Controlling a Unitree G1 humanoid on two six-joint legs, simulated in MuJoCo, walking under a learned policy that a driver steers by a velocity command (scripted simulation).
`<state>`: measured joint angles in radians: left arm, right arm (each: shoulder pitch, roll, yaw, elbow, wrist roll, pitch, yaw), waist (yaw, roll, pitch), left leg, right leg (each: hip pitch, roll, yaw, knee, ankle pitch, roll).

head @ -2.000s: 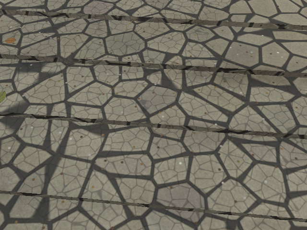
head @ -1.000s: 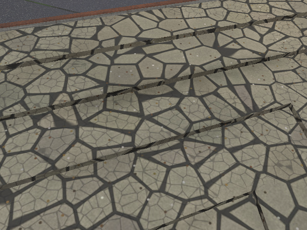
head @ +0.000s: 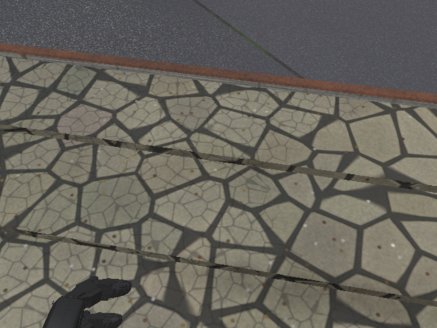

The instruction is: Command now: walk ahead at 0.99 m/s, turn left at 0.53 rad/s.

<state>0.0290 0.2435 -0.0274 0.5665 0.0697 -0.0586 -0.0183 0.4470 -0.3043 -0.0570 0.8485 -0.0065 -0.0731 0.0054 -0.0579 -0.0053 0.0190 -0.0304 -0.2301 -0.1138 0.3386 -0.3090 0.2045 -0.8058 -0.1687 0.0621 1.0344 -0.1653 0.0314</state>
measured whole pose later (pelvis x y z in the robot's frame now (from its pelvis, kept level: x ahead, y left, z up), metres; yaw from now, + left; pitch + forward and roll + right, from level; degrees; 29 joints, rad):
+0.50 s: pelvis +0.47 -0.02 +0.04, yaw -1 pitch +3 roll -2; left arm 0.57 0.27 0.06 0.89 0.00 -0.09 -0.02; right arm -0.05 -0.24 0.05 0.56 -0.04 -0.09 0.06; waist 0.13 0.00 -0.02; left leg -0.65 0.08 -0.04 0.65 -0.12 0.02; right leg 0.05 0.04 0.09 0.22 -0.33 -0.03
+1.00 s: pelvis +0.84 -0.06 +0.07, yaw -7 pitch +0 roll +1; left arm 0.14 0.25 0.02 0.68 0.03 -0.04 -0.02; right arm 0.24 -0.30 -0.05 0.83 0.05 -0.04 -0.01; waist -0.03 0.02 0.09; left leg -0.49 0.04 -0.06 1.28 -0.46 -0.07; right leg -0.30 -0.03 -0.11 0.58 -0.27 -0.04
